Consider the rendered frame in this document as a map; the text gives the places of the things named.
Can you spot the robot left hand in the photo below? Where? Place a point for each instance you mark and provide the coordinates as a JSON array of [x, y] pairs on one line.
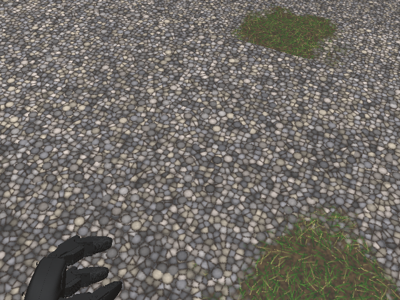
[[51, 280]]

